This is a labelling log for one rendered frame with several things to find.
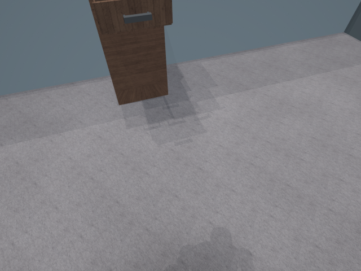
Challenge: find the handle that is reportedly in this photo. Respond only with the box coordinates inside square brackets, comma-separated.
[123, 11, 152, 24]

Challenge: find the cabinet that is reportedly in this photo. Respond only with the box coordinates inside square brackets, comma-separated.
[89, 0, 168, 105]

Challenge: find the drawer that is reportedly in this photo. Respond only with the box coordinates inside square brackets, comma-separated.
[93, 0, 173, 35]

